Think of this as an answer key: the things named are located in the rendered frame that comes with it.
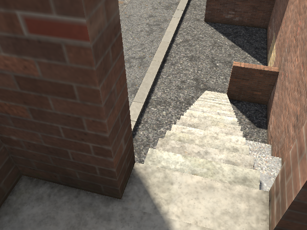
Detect stairs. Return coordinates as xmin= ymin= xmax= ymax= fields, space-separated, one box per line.
xmin=144 ymin=90 xmax=260 ymax=190

